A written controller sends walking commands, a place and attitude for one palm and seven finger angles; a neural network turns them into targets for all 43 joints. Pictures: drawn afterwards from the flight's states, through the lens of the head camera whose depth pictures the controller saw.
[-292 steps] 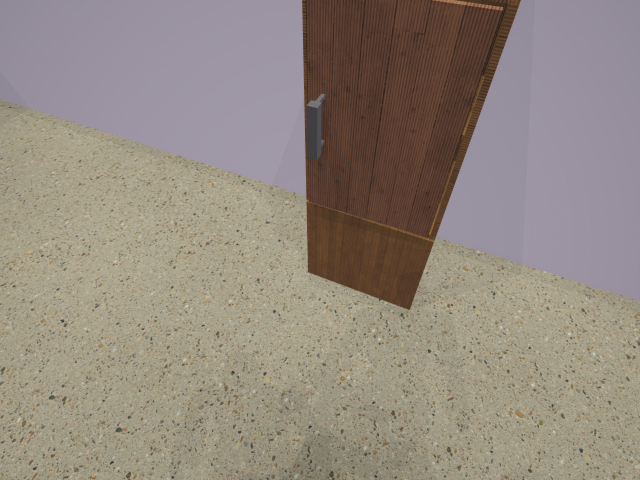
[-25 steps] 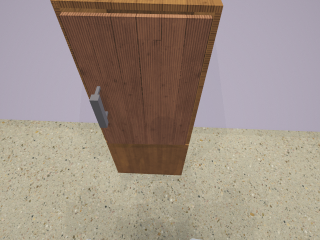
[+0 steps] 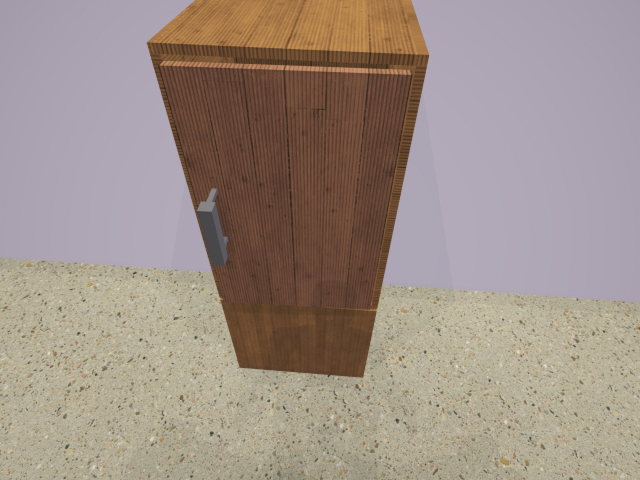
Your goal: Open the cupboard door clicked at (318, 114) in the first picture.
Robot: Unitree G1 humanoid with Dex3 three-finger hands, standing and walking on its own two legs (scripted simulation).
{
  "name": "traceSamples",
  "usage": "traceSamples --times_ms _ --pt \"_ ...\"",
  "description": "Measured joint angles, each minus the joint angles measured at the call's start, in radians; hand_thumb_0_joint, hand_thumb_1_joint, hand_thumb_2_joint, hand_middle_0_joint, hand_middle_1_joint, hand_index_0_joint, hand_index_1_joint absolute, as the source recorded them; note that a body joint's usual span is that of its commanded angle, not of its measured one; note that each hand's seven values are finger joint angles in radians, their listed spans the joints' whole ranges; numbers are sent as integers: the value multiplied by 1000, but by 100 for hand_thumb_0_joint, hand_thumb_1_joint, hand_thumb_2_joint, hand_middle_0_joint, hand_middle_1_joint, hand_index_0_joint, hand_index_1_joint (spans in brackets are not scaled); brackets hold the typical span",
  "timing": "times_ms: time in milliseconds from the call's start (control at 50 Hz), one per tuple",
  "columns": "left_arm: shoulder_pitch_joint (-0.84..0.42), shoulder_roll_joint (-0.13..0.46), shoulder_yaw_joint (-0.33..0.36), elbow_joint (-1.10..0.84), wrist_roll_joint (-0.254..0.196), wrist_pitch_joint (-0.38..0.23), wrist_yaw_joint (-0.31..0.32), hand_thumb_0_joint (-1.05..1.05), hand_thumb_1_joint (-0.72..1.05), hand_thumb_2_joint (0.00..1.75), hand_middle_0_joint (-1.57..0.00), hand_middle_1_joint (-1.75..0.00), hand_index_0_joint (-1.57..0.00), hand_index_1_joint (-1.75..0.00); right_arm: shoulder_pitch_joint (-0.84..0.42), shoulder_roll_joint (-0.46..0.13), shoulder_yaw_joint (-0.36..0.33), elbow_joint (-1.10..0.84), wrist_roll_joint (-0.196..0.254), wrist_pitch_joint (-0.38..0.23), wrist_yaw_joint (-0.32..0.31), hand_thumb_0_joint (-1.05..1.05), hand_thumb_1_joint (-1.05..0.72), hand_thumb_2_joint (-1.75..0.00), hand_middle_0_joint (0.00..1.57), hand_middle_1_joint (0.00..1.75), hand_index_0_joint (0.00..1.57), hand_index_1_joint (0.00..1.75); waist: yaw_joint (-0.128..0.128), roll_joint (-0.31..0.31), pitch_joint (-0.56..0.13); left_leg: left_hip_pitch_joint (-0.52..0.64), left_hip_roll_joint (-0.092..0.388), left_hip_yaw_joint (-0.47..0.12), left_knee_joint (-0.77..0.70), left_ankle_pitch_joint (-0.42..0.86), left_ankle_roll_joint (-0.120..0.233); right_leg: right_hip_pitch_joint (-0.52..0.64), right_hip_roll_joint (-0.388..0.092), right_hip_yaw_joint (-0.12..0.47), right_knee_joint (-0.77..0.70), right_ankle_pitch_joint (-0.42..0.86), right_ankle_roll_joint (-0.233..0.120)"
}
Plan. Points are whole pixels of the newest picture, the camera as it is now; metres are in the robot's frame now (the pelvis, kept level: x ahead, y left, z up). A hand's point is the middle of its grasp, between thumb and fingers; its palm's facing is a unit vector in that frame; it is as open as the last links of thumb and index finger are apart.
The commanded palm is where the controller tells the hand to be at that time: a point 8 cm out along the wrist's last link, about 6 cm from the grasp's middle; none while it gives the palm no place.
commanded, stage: come to a stop and stand still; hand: left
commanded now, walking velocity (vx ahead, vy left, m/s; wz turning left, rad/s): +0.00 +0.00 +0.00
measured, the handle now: (216, 227) +0.57 +0.24 -0.04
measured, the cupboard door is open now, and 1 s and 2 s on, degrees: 1 1 1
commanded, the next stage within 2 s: look again from close up in 0.14 s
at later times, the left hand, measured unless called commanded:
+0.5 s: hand out of the picture +0.06 +0.20 -0.16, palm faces +0.00 -0.97 -0.24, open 7.4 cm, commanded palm none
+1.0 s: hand (166, 389) +0.23 +0.22 -0.01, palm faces +0.26 -0.96 -0.08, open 7.7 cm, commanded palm +0.14 +0.26 -0.06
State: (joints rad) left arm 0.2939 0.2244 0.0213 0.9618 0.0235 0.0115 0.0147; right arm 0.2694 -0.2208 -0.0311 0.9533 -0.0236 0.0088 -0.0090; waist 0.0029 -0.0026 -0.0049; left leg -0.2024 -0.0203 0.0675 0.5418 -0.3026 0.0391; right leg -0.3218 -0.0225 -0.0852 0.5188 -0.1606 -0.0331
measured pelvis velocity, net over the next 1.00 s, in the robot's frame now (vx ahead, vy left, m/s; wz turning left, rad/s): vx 0.03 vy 0.01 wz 0.03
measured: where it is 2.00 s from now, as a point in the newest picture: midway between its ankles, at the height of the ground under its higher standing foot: outside the picture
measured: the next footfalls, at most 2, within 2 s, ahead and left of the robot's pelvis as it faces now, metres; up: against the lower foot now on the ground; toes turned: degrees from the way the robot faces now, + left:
none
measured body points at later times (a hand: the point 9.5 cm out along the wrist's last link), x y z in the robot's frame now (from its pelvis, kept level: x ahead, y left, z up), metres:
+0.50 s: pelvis +0.02 +0.00 +0.01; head +0.01 +0.00 +0.46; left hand +0.06 +0.25 -0.14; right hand +0.02 -0.25 -0.14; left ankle +0.00 +0.10 -0.73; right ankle +0.08 -0.10 -0.73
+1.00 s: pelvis +0.03 +0.01 -0.01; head +0.03 +0.00 +0.44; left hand +0.21 +0.27 -0.01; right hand +0.16 -0.23 -0.11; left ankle +0.00 +0.10 -0.73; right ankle +0.08 -0.10 -0.73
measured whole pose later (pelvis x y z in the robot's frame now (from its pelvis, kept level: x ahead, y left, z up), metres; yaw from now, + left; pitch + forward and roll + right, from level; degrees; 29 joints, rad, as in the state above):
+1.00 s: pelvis +0.03 +0.01 -0.01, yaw +2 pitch +2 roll +1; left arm 0.32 0.17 0.12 0.30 -0.18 -0.24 -0.01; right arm 0.27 -0.22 0.01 0.77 0.02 -0.25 -0.04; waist -0.01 0.01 -0.05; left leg -0.27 -0.06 0.05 0.58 -0.35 0.05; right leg -0.40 -0.06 -0.09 0.61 -0.25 -0.01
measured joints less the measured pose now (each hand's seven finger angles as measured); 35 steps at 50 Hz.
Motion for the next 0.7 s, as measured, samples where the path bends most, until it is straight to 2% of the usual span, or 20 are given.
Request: traceSamples --times_ms 300,700 --pt "-23 25 -2 74 -3 -14 -2 1 90 90 -20 -30 -20 -30 39 -33 10 111 3 -3 3 1 -90 -90 20 30 20 30 -14 4 12 42 -8 -3 -89 41 -1 37 -1 3 -75 32 3" --pt "-69 -24 -31 124 -7 -27 7 0 90 90 -20 -30 -20 -30 -32 14 36 165 12 -19 -7 1 -90 -90 20 30 20 30 -11 -3 25 116 -7 -10 -150 35 2 109 4 -2 -127 21 15"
